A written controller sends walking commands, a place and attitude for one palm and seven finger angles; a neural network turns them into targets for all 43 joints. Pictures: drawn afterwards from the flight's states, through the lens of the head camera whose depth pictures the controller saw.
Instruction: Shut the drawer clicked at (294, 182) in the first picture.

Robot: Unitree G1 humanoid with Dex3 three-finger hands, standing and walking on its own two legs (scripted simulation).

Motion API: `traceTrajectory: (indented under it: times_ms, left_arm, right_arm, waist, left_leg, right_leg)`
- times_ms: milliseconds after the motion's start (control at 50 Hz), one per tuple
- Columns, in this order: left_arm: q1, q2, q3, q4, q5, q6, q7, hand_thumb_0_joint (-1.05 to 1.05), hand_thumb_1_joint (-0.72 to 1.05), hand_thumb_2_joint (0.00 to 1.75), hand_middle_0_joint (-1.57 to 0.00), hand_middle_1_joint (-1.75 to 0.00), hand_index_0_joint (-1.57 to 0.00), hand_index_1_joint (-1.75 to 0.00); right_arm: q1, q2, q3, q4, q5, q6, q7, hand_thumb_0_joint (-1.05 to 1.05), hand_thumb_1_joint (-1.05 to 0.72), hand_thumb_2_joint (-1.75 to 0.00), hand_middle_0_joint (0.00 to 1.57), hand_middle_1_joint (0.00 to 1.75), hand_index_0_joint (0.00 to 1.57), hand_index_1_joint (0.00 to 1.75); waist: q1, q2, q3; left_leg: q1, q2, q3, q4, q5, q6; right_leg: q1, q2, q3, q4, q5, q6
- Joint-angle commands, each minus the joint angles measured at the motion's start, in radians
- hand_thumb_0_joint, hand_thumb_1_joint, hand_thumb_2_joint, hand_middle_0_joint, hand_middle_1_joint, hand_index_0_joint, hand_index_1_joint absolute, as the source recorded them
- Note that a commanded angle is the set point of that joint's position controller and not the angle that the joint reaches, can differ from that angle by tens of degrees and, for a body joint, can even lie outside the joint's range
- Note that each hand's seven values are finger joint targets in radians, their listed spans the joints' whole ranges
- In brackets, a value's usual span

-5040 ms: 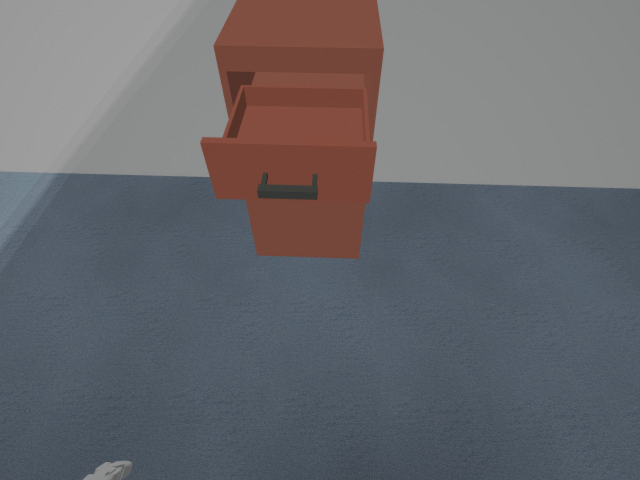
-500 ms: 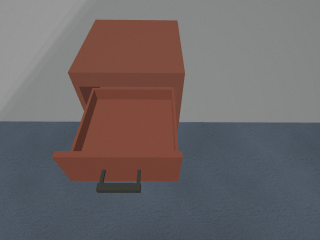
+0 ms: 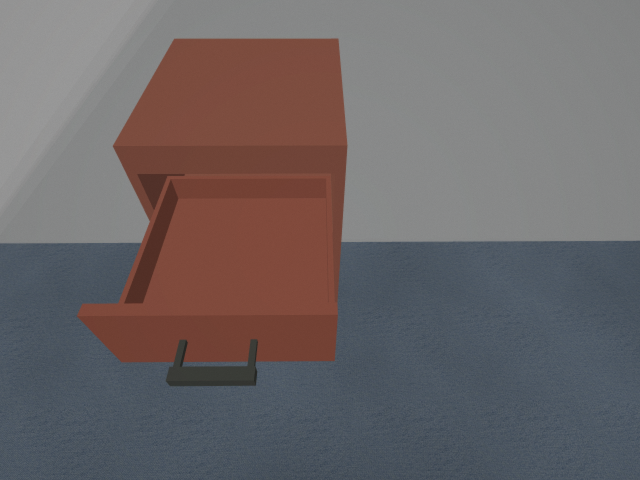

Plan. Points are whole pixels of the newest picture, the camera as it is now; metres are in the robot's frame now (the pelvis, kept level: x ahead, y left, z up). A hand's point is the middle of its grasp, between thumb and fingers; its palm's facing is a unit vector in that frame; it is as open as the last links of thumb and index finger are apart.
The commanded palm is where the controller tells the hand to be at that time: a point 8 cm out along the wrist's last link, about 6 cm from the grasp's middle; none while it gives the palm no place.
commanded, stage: come to a stop and stand still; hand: left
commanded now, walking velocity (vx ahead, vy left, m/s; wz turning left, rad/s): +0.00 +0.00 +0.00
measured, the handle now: (215, 361) +0.29 +0.18 -0.09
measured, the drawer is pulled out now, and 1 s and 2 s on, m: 0.30 0.30 0.30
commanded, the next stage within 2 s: look again from close up in 0.24 s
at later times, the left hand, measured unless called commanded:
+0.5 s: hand out of the picture -0.01 +0.16 -0.17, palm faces +0.01 -0.98 -0.19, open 7.3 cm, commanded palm none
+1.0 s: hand out of the picture +0.04 +0.19 -0.13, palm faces +0.19 -0.95 -0.26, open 7.2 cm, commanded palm +0.08 +0.21 -0.07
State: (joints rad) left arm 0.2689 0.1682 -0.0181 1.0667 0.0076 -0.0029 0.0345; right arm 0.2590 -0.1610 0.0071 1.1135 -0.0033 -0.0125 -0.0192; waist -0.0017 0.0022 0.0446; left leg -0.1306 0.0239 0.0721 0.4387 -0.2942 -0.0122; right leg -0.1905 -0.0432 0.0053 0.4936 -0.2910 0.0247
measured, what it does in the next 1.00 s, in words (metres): stands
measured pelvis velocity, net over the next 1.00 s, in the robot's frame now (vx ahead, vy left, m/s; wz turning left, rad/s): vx -0.02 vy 0.00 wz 0.02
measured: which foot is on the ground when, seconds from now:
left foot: down 0.00-1.00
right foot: down 0.00-1.00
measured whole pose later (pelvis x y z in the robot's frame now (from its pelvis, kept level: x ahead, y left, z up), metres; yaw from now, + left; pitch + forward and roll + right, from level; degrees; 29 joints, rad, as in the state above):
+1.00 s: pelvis -0.02 +0.00 +0.00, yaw +1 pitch +0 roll +0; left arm 0.50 0.18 -0.01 0.48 -0.09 0.07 0.12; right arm 0.38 -0.16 0.01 1.00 0.03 -0.17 -0.06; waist 0.00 0.01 0.02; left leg -0.20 0.03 0.05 0.49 -0.29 -0.01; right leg -0.23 -0.04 -0.01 0.52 -0.28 0.02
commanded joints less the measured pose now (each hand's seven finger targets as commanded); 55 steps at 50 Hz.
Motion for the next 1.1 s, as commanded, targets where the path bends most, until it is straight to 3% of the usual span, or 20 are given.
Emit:
traceTrajectory:
  times_ms: [0, 840, 860, 880, 900, 920, 940, 960, 980, 1000, 1020, 1040, 1060, 1080]
  left_arm:
    - [0.061, 0.117, 0.022, -0.028, 0.005, -0.013, 0.008, 0.0, 0.9, 0.9, -0.2, -0.3, -0.2, -0.3]
    - [0.114, 0.069, 0.015, -0.003, 0.003, -0.014, 0.007, 0.0, 0.9, 0.9, -0.2, -0.3, -0.2, -0.3]
    - [0.119, 0.066, 0.015, -0.001, 0.004, -0.015, 0.008, 0.0, 0.9, 0.9, -0.2, -0.3, -0.2, -0.3]
    - [0.141, 0.112, 0.026, 0.046, 0.014, -0.035, 0.04, 0.0, 0.9, 0.9, -0.2, -0.3, -0.2, -0.3]
    - [-0.585, 0.284, 0.095, -1.543, -0.198, -0.253, 0.037, 0.0, 0.9, 0.9, -0.22, -0.32, -0.22, -0.32]
    - [-0.128, 0.213, 0.114, -1.244, -0.1, -0.193, 0.099, 0.0, 0.9, 0.9, -0.24, -0.34, -0.24, -0.34]
    - [0.155, -0.016, -0.031, -1.046, -0.119, -0.04, 0.136, 0.0, 0.9, 0.9, -0.26, -0.37, -0.26, -0.37]
    - [0.11, -0.13, -0.125, -1.076, -0.144, -0.023, 0.115, 0.0, 0.9, 0.9, -0.28, -0.39, -0.28, -0.39]
    - [0.053, -0.12, -0.144, -1.147, -0.158, -0.068, 0.1, 0.0, 0.9, 0.9, -0.3, -0.41, -0.3, -0.41]
    - [0.054, -0.088, -0.119, -1.146, -0.149, -0.123, 0.086, 0.0, 0.9, 0.9, -0.32, -0.43, -0.32, -0.43]
    - [0.105, -0.11, -0.113, -1.098, -0.145, -0.18, 0.066, 0.0, 0.9, 0.9, -0.34, -0.45, -0.34, -0.45]
    - [0.199, -0.136, -0.113, -1.084, -0.147, -0.243, 0.036, 0.0, 0.9, 0.9, -0.36, -0.47, -0.36, -0.47]
    - [0.308, -0.129, -0.085, -1.061, -0.148, -0.31, -0.001, 0.0, 0.9, 0.9, -0.38, -0.5, -0.38, -0.5]
    - [0.42, -0.146, -0.068, -1.021, -0.165, -0.379, -0.05, 0.0, 0.9, 0.9, -0.4, -0.52, -0.4, -0.52]
  right_arm:
    - [0.066, -0.092, -0.016, -0.019, -0.001, -0.011, -0.007, 0.0, -0.9, -0.9, 0.2, 0.3, 0.2, 0.3]
    - [0.129, -0.049, -0.007, 0.015, 0.003, -0.023, -0.011, 0.0, -0.9, -0.9, 0.2, 0.3, 0.2, 0.3]
    - [0.129, -0.05, -0.007, 0.016, 0.003, -0.025, -0.011, 0.0, -0.9, -0.9, 0.2, 0.3, 0.2, 0.3]
    - [0.01, -0.11, -0.02, -0.06, 0.004, -0.026, -0.003, 0.0, -0.9, -0.9, 0.2, 0.3, 0.2, 0.3]
    - [0.02, -0.268, -0.036, -0.419, 0.049, -0.184, -0.05, 0.0, -0.9, -0.9, 0.2, 0.3, 0.2, 0.3]
    - [-0.06, -0.174, -0.029, -0.356, 0.032, -0.276, -0.083, 0.0, -0.9, -0.9, 0.2, 0.3, 0.2, 0.3]
    - [-0.062, -0.133, -0.041, -0.358, 0.055, -0.318, -0.07, 0.0, -0.9, -0.9, 0.2, 0.3, 0.2, 0.3]
    - [-0.027, -0.164, -0.031, -0.327, 0.061, -0.334, -0.063, 0.0, -0.9, -0.9, 0.2, 0.3, 0.2, 0.3]
    - [-0.054, -0.189, -0.041, -0.384, 0.056, -0.356, -0.062, 0.0, -0.9, -0.9, 0.2, 0.3, 0.2, 0.3]
    - [-0.051, -0.212, -0.054, -0.408, 0.04, -0.375, -0.059, 0.0, -0.9, -0.9, 0.2, 0.3, 0.2, 0.3]
    - [-0.052, -0.21, -0.065, -0.445, 0.024, -0.387, -0.052, 0.0, -0.9, -0.9, 0.2, 0.3, 0.2, 0.3]
    - [-0.071, -0.201, -0.074, -0.493, 0.019, -0.398, -0.036, 0.0, -0.9, -0.9, 0.2, 0.3, 0.2, 0.3]
    - [-0.078, -0.194, -0.082, -0.531, 0.008, -0.402, -0.019, 0.0, -0.9, -0.9, 0.2, 0.3, 0.2, 0.3]
    - [-0.099, -0.185, -0.089, -0.567, 0.004, -0.395, -0.001, 0.0, -0.9, -0.9, 0.2, 0.3, 0.2, 0.3]
  waist:
    - [0.002, -0.033, 0.011]
    - [0.001, -0.002, 0.04]
    - [0.003, -0.001, 0.036]
    - [0.027, 0.032, 0.033]
    - [-0.08, 0.205, -0.505]
    - [0.019, 0.284, -0.486]
    - [-0.012, 0.209, -0.275]
    - [-0.04, 0.069, -0.115]
    - [-0.069, -0.025, -0.002]
    - [-0.086, -0.12, -0.003]
    - [-0.082, -0.187, -0.003]
    - [-0.04, -0.17, -0.039]
    - [0.001, -0.207, -0.109]
    - [0.037, -0.245, -0.117]
  left_leg:
    - [-0.007, 0.076, -0.059, -0.057, 0.22, 0.03]
    - [-0.029, 0.085, -0.067, -0.089, 0.198, 0.035]
    - [-0.03, 0.085, -0.067, -0.084, 0.208, 0.036]
    - [-0.124, 0.1, -0.042, 0.11, 0.256, 0.001]
    - [0.143, -0.022, -0.049, -0.018, 0.302, 0.028]
    - [0.145, 0.009, -0.031, -0.014, 0.419, 0.033]
    - [-0.004, 0.03, -0.052, -0.017, 0.366, 0.01]
    - [-0.089, 0.017, -0.065, 0.005, 0.226, 0.016]
    - [-0.165, 0.008, -0.095, 0.037, 0.087, 0.029]
    - [-0.22, -0.008, -0.099, 0.083, -0.002, 0.036]
    - [-0.286, -0.02, -0.099, 0.136, -0.054, 0.033]
    - [-0.325, -0.03, -0.085, 0.179, -0.062, 0.022]
    - [-0.372, -0.031, -0.077, 0.222, -0.052, 0.011]
    - [-0.438, -0.03, -0.069, 0.266, -0.043, 0.001]
  right_leg:
    - [-0.03, -0.075, 0.06, -0.086, 0.265, -0.053]
    - [-0.035, -0.054, 0.055, -0.113, 0.175, -0.056]
    - [-0.035, -0.055, 0.056, -0.109, 0.18, -0.055]
    - [-0.01, -0.11, 0.074, -0.102, 0.467, -0.046]
    - [0.122, -0.006, 0.001, -0.01, 0.396, -0.053]
    - [0.077, 0.027, -0.03, 0.045, 0.236, -0.074]
    - [-0.049, 0.022, -0.096, 0.041, 0.109, -0.047]
    - [-0.109, 0.027, -0.112, 0.025, 0.111, -0.036]
    - [-0.192, 0.023, -0.121, 0.018, 0.047, -0.024]
    - [-0.262, 0.026, -0.124, 0.03, -0.035, -0.021]
    - [-0.333, 0.03, -0.13, 0.061, -0.115, -0.019]
    - [-0.35, 0.027, -0.13, 0.107, -0.147, -0.029]
    - [-0.363, 0.033, -0.133, 0.163, -0.163, -0.034]
    - [-0.384, 0.035, -0.134, 0.218, -0.16, -0.039]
